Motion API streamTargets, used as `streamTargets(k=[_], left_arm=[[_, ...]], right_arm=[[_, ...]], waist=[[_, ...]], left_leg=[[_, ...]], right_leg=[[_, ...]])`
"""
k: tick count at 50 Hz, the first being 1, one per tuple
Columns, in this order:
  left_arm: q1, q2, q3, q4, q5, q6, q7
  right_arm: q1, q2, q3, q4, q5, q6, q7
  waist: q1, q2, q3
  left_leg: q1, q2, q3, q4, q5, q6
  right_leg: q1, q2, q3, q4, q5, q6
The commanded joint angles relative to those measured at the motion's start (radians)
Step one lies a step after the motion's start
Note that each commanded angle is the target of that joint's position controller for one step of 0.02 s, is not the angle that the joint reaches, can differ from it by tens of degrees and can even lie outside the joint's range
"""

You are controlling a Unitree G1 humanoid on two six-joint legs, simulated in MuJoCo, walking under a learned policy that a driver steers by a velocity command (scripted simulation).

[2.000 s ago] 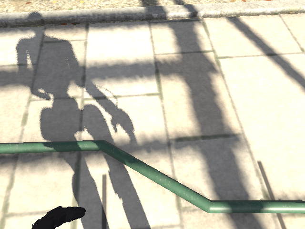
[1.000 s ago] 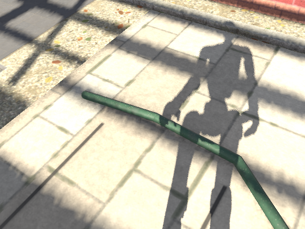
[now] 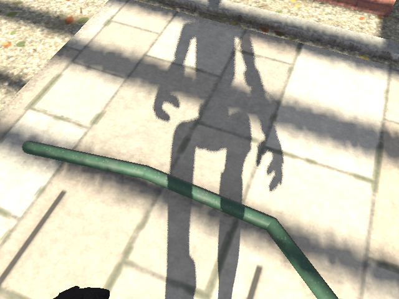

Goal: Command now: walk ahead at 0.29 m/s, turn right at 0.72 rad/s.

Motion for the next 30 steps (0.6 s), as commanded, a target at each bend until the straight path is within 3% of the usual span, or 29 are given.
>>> streamTargets(k=[1, 2, 3, 4, 5, 6, 7, 8, 10, 12, 16, 19, 23, 30], left_arm=[[0.392, 0.142, 0.057, 0.056, 0.015, -0.019, 0.031], [0.391, 0.200, 0.076, 0.066, 0.012, -0.023, 0.054], [0.375, 0.327, 0.109, 0.029, 0.009, -0.013, 0.051], [0.357, 0.326, 0.126, -0.010, -0.033, 0.011, 0.059], [0.265, 0.258, 0.111, -0.030, -0.045, 0.026, 0.071], [0.219, 0.192, 0.092, -0.024, -0.050, 0.035, 0.075], [0.208, 0.157, 0.082, -0.021, -0.055, 0.037, 0.079], [0.205, 0.139, 0.077, -0.020, -0.052, 0.038, 0.080], [0.207, 0.169, 0.084, -0.020, -0.038, 0.033, 0.074], [0.216, 0.207, 0.097, -0.029, -0.032, 0.035, 0.076], [0.245, 0.232, 0.110, -0.047, -0.040, 0.062, 0.089], [0.284, 0.239, 0.116, -0.048, -0.040, 0.074, 0.092], [0.315, 0.246, 0.121, -0.046, -0.035, 0.074, 0.096], [0.311, 0.232, 0.100, -0.047, -0.017, 0.078, 0.093]], right_arm=[[-0.072, -0.225, -0.058, -0.077, 0.009, 0.011, -0.019], [-0.037, -0.159, -0.048, -0.094, 0.003, 0.009, -0.002], [0.089, -0.101, -0.038, -0.141, 0.015, 0.022, 0.001], [0.049, -0.153, -0.037, -0.160, -0.002, 0.023, 0.004], [-0.051, -0.170, -0.035, -0.179, -0.006, 0.020, 0.009], [-0.112, -0.168, -0.036, -0.191, -0.015, 0.021, 0.010], [-0.141, -0.168, -0.037, -0.207, -0.029, 0.036, 0.008], [-0.131, -0.164, -0.036, -0.211, -0.038, 0.063, 0.007], [-0.130, -0.139, -0.029, -0.223, -0.040, 0.099, 0.002], [-0.165, -0.134, -0.027, -0.250, -0.037, 0.113, 0.001], [-0.284, -0.166, -0.035, -0.301, -0.035, 0.135, 0.000], [-0.347, -0.186, -0.038, -0.316, -0.028, 0.134, -0.002], [-0.381, -0.201, -0.037, -0.321, -0.016, 0.117, -0.006], [-0.369, -0.214, -0.027, -0.317, 0.007, 0.099, 0.001]], waist=[[0.210, 0.140, -0.212], [0.160, 0.005, -0.247], [0.086, -0.161, -0.405], [0.126, -0.015, -0.528], [0.108, 0.065, -0.371], [0.071, 0.111, -0.216], [0.048, 0.120, -0.151], [0.031, 0.113, -0.130], [0.017, 0.102, -0.135], [0.026, 0.069, -0.157], [0.072, -0.006, -0.147], [0.103, -0.035, -0.115], [0.117, -0.060, -0.113], [0.121, -0.075, -0.127]], left_leg=[[-0.208, 0.197, -0.011, 0.625, 1.071, 0.013], [-0.428, 0.092, -0.014, 0.907, 0.291, -0.008], [-0.782, -0.070, -0.126, 1.326, -0.233, -0.056], [-0.853, -0.022, -0.290, 1.362, -0.102, -0.045], [-0.861, 0.027, -0.301, 1.270, 0.012, -0.038], [-0.843, 0.059, -0.288, 1.157, 0.048, -0.044], [-0.804, 0.078, -0.290, 1.079, 0.052, -0.054], [-0.740, 0.087, -0.287, 1.011, 0.056, -0.064], [-0.672, 0.085, -0.275, 0.918, 0.067, -0.076], [-0.688, 0.083, -0.278, 0.858, 0.116, -0.083], [-0.784, 0.063, -0.323, 0.763, 0.200, -0.092], [-0.853, 0.042, -0.362, 0.695, 0.216, -0.088], [-0.874, 0.013, -0.385, 0.607, 0.197, -0.063], [-0.659, -0.021, -0.344, 0.448, 0.125, -0.017]], right_leg=[[0.526, 0.088, 0.030, -0.115, 0.038, -0.079], [0.704, -0.057, 0.186, -0.082, 0.310, -0.113], [1.029, -0.348, 0.683, -0.015, 0.864, -0.342], [1.022, -0.366, 0.800, -0.162, 0.583, -0.391], [0.847, -0.320, 0.719, -0.235, 0.334, -0.348], [0.657, -0.259, 0.639, -0.296, 0.242, -0.290], [0.541, -0.210, 0.584, -0.316, 0.266, -0.250], [0.450, -0.174, 0.535, -0.327, 0.285, -0.218], [0.352, -0.121, 0.491, -0.310, 0.335, -0.169], [0.339, -0.091, 0.499, -0.298, 0.286, -0.119], [0.380, -0.049, 0.610, -0.329, -0.098, -0.020], [0.466, -0.046, 0.699, -0.340, -0.232, 0.000], [0.587, -0.055, 0.753, -0.300, -0.118, -0.004], [0.564, -0.071, 0.755, -0.219, 0.238, -0.046]])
